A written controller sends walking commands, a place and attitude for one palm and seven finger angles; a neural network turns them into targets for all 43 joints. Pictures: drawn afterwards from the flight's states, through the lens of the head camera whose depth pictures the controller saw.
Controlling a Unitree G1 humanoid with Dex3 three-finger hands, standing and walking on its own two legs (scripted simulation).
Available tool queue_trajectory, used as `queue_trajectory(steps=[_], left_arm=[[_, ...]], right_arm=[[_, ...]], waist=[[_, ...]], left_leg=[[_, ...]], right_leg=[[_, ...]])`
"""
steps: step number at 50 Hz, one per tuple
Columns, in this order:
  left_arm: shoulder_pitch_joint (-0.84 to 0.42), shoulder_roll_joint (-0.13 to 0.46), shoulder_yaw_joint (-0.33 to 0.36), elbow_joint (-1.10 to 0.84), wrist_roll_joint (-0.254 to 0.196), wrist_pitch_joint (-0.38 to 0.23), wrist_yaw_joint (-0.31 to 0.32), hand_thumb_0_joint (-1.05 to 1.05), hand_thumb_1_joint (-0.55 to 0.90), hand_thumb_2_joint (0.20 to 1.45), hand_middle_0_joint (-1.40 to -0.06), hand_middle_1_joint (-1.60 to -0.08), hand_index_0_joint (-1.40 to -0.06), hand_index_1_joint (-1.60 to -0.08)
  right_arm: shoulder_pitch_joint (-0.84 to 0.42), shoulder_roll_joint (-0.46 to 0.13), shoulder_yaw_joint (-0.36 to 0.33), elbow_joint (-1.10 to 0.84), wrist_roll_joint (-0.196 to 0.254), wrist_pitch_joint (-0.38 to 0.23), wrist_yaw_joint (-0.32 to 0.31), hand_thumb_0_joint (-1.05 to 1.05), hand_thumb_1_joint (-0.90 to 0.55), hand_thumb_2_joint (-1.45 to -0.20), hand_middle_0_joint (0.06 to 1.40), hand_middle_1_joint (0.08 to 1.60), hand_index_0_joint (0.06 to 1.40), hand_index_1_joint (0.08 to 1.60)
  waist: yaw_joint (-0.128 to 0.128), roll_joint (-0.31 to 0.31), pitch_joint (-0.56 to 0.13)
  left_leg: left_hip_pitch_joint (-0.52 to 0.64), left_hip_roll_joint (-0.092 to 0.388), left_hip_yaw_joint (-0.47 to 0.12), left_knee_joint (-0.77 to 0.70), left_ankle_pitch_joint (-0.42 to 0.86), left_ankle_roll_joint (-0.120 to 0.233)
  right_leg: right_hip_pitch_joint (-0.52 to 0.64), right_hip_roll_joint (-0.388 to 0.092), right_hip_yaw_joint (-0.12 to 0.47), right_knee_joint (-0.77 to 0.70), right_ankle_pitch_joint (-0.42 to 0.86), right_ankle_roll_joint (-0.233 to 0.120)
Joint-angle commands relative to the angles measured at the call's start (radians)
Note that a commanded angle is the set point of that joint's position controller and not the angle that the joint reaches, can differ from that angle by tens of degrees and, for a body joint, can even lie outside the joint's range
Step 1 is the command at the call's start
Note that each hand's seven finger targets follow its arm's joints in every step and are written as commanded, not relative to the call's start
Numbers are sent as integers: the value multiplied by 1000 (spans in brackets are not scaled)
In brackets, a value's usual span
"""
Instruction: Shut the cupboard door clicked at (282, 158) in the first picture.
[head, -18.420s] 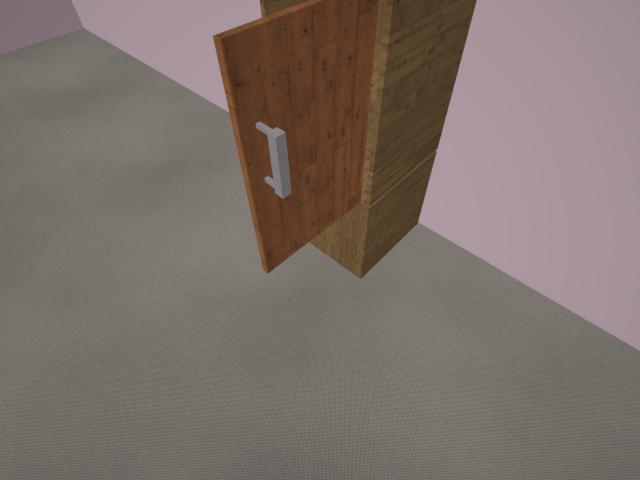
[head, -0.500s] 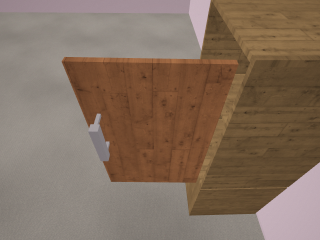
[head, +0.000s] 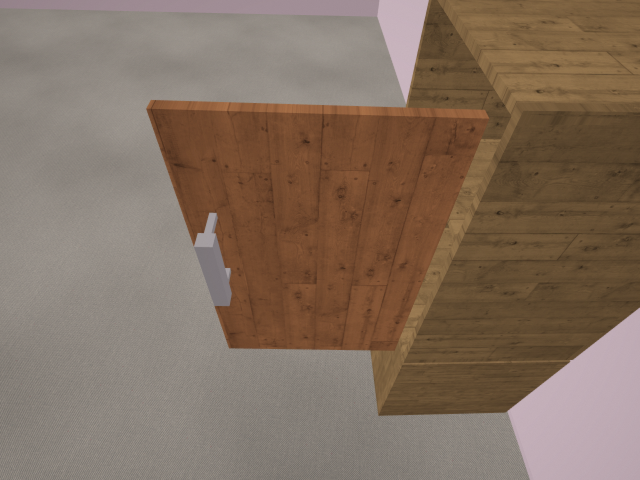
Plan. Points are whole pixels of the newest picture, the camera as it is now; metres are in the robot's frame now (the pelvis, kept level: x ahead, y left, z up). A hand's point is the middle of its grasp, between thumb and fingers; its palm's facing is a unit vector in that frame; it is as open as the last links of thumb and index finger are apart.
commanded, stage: come to a stop and stand still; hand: left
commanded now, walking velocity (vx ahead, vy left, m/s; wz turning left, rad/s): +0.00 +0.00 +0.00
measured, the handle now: (217, 260) +0.40 +0.18 +0.01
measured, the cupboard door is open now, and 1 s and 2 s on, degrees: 88 88 88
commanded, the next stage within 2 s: look again from close up in 0.22 s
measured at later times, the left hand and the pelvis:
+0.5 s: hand out of the picture -0.03 +0.17 -0.18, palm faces +0.01 -0.98 -0.18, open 7.4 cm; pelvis -0.02 +0.00 +0.00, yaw +0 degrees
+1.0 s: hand out of the picture +0.03 +0.17 -0.14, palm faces +0.17 -0.96 -0.21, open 7.3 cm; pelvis -0.02 -0.02 +0.00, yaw +1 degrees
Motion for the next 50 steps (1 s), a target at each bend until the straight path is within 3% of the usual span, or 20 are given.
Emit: queue_trajectory(steps=[1, 4, 10, 35, 45, 46, 47, 48, 49, 50], left_arm=[[56, 97, 19, -26, -1, -20, 10, 0, 900, 900, -200, -300, -200, -300], [64, 92, 17, -15, 0, -20, 9, 0, 900, 900, -200, -300, -200, -300], [84, 73, 17, 1, 0, -23, 10, 0, 900, 900, -200, -300, -200, -300], [100, 42, 23, 6, 4, -27, 9, 0, 900, 900, -200, -300, -200, -300], [97, 44, 25, 5, 2, -33, 9, 0, 900, 900, -200, -300, -200, -300], [118, 76, 15, 40, 17, -47, 39, 0, 900, 900, -200, -300, -200, -300], [-762, 613, 370, -1620, -95, -308, 43, 0, 900, 900, -200, -300, -200, -300], [-86, 170, 41, -1350, -126, -237, 50, 0, 900, 900, -218, -320, -218, -320], [144, -8, -25, -1229, -162, -101, 71, 0, 900, 900, -237, -340, -237, -340], [101, -63, -68, -1067, -160, -76, 81, 0, 900, 900, -255, -360, -255, -360]], right_arm=[[26, -110, -16, -30, 4, -15, -11, 0, -900, -900, 200, 300, 200, 300], [40, -104, -16, -21, 6, -12, -10, 0, -900, -900, 200, 300, 200, 300], [68, -90, -18, -6, 7, -17, -12, 0, -900, -900, 200, 300, 200, 300], [104, -58, -22, -2, 6, -12, -11, 0, -900, -900, 200, 300, 200, 300], [112, -53, -18, 2, 7, -15, -12, 0, -900, -900, 200, 300, 200, 300], [62, -100, -9, -77, 8, -30, -8, 0, -900, -900, 200, 300, 200, 300], [132, -327, -50, -411, 6, -209, -97, 0, -900, -900, 200, 300, 200, 300], [46, -176, 1, -408, 52, -284, -98, 0, -900, -900, 200, 300, 200, 300], [14, -171, 6, -383, 46, -332, -76, 0, -900, -900, 200, 300, 200, 300], [5, -152, 8, -347, 65, -353, -66, 0, -900, -900, 200, 300, 200, 300]], waist=[[-7, 21, 1], [-7, 11, 19], [-8, 15, -5], [-13, 23, 37], [-15, -3, 7], [1, -79, -33], [-186, 5, -465], [-21, 323, -592], [-19, 317, -396], [-63, 137, -87]], left_leg=[[-2, 145, -142, -133, 139, -39], [-21, 145, -146, -153, 77, -39], [-1, 146, -145, -152, 103, -37], [-51, 144, -158, -178, -18, -42], [-18, 140, -141, -144, 79, -44], [-87, 178, -137, 37, 285, -53], [236, 108, -137, -13, 320, -46], [294, 109, -106, -32, 376, -88], [145, 120, -159, -66, 289, -139], [-70, 96, -163, -65, 76, -112]], right_leg=[[-45, -49, 27, -62, 110, -55], [-49, -46, 28, -71, 88, -55], [-49, -52, 25, -67, 110, -56], [-94, -43, 34, -79, 58, -62], [-89, -47, 43, -79, 99, -69], [-30, -56, 38, -46, 242, -65], [-56, 70, -37, 59, 283, -69], [-113, 104, -76, 79, 77, -92], [-139, 102, -94, 152, -36, -90], [-232, 81, -96, 146, -57, -79]])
